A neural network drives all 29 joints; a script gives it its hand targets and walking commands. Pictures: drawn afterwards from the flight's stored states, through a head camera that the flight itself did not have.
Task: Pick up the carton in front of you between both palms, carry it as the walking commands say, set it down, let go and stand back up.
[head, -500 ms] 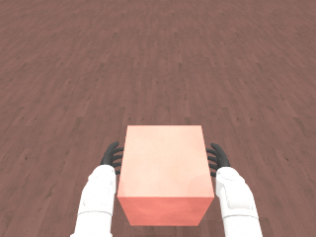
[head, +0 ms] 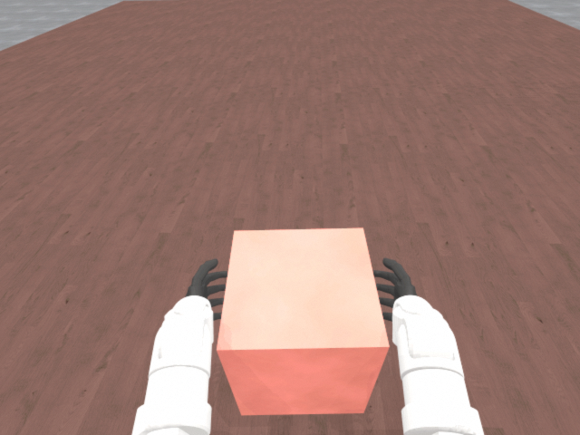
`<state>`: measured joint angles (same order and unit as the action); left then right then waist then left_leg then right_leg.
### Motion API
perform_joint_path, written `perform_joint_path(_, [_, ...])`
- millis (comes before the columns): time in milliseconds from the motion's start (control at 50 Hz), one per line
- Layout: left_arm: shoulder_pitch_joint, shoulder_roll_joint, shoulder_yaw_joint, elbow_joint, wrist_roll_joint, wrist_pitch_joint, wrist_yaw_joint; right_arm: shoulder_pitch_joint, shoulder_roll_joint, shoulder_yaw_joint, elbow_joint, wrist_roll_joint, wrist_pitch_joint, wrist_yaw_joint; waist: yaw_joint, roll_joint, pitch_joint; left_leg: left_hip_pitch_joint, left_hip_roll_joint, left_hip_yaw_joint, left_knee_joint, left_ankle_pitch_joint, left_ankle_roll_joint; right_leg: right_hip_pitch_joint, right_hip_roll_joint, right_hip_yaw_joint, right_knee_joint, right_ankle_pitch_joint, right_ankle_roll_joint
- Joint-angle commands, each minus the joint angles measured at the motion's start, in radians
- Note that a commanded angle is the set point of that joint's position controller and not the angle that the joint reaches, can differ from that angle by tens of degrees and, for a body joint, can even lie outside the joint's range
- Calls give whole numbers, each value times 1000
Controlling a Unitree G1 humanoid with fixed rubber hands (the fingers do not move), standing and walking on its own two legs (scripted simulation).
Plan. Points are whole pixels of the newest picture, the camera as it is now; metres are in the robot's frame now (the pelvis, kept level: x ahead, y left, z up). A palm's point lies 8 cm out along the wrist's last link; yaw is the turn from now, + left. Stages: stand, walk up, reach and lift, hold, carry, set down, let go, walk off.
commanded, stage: hold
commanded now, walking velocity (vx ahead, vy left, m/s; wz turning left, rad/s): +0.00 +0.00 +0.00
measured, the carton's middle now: (300, 324) +0.32 +0.00 -0.04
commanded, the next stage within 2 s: set down in 0.06 s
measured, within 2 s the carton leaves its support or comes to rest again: neither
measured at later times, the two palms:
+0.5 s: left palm (219, 304) +0.35 +0.14 -0.03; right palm (390, 303) +0.36 -0.16 -0.03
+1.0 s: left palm (240, 334) +0.40 +0.13 -0.20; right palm (376, 326) +0.42 -0.17 -0.21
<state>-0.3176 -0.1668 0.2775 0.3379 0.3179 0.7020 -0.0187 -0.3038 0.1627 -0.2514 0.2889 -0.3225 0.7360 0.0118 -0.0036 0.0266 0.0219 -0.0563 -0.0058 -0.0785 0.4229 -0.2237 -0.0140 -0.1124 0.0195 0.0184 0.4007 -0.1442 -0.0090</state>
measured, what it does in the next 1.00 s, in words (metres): lowers itself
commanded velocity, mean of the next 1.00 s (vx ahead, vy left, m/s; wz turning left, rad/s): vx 0.00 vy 0.00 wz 0.00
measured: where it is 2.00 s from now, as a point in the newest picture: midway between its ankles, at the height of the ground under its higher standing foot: outside the picture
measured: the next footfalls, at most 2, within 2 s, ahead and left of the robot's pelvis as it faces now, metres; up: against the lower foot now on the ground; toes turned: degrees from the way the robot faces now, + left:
none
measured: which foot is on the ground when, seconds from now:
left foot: down 0.00-1.00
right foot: down 0.00-1.00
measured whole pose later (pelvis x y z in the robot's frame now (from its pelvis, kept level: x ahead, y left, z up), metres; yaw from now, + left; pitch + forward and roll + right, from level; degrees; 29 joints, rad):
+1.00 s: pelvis -0.03 +0.00 -0.13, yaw +2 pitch +38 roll +2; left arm -0.76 -0.21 0.53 0.48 0.26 0.27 0.09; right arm -0.85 0.03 -0.45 0.60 -0.32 0.29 0.07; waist -0.02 0.05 -0.12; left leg -1.43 -0.09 -0.09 1.20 -0.44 -0.05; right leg -1.49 0.05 0.09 1.19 -0.35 0.02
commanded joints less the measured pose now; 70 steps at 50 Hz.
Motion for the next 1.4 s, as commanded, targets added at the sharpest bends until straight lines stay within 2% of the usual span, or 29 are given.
perform_joint_path(0, [-526,-949,-512,-6,-269,-40,-274,-523,973,535,1,283,-42,276,7,-36,-186,-184,-66,3,-121,-96,47,189,40,58,-77,-139,17])
perform_joint_path(120, [-564,-940,-497,6,-262,-42,-274,-550,971,508,28,276,-44,271,2,-41,-182,-181,-72,6,-111,-80,44,187,36,63,-77,-126,18])
perform_joint_path(240, [-673,-936,-355,164,-179,-90,-259,-666,915,350,185,190,-103,272,-6,-22,-135,-239,-73,6,-75,-134,44,125,40,51,-30,-163,5])
perform_joint_path(300, [-705,-899,-245,237,-103,-133,-222,-703,840,231,258,114,-156,256,-16,-12,-108,-296,-74,-1,-36,-124,39,64,48,40,23,-126,-7])
perform_joint_path(360, [-672,-821,-137,275,-27,-193,-171,-679,721,121,309,32,-221,234,-19,0,-115,-351,-83,5,15,-61,23,-25,61,27,81,-40,-13])
perform_joint_path(420, [-615,-754,-86,281,10,-287,-138,-634,637,80,335,-14,-314,223,-16,-9,-170,-415,-96,18,75,51,9,-112,71,22,144,85,-9])
perform_joint_path(480, [-613,-767,-130,250,-7,-404,-123,-636,637,127,332,-1,-428,227,-12,-14,-298,-469,-115,26,153,168,-6,-181,84,25,225,207,-3])
perform_joint_path(560, [-658,-842,-282,228,-86,-529,-108,-694,707,271,326,68,-550,240,-9,-26,-570,-592,-130,32,281,300,-33,-220,94,29,370,384,-4])
perform_joint_path(640, [-741,-882,-450,148,-163,-594,-94,-765,748,414,265,135,-610,242,-22,-55,-912,-718,-139,36,405,394,-52,-200,89,36,510,569,6])
perform_joint_path(680, [-775,-881,-508,106,-192,-598,-87,-790,749,456,226,159,-611,240,-30,-64,-1050,-766,-146,41,460,405,-56,-223,89,37,566,601,12])
perform_joint_path(720, [-805,-882,-534,87,-208,-584,-84,-811,749,471,216,170,-598,241,-36,-59,-1109,-813,-153,51,504,370,-58,-297,93,30,602,549,20])
perform_joint_path(760, [-834,-893,-527,95,-207,-556,-91,-828,753,461,235,167,-574,248,-39,-42,-1090,-858,-158,61,537,296,-58,-413,100,13,619,427,27])
perform_joint_path(840, [-912,-912,-449,158,-177,-488,-119,-891,763,400,319,139,-509,274,-47,-19,-968,-975,-163,78,587,73,-52,-650,110,-19,646,146,28])
perform_joint_path(920, [-989,-901,-360,221,-151,-439,-142,-953,762,324,398,105,-457,293,-47,-23,-899,-1124,-169,97,644,-55,-48,-760,113,-31,700,20,22])
perform_joint_path(1020, [-1097,-875,-307,256,-157,-434,-139,-1042,750,285,440,104,-445,293,-41,-37,-946,-1249,-180,116,746,-73,-46,-847,115,-35,798,15,24])
perform_joint_path(1220, [-1298,-835,-326,249,-224,-450,-96,-1226,715,345,426,177,-450,241,-34,-91,-1179,-1429,-206,155,958,-68,-48,-890,122,-39,992,76,50])
perform_joint_path(1380, [-1417,-788,-292,272,-247,-438,-78,-1327,663,338,456,199,-436,216,-43,-108,-1192,-1552,-215,180,1086,-103,-50,-967,118,-43,1100,57,59])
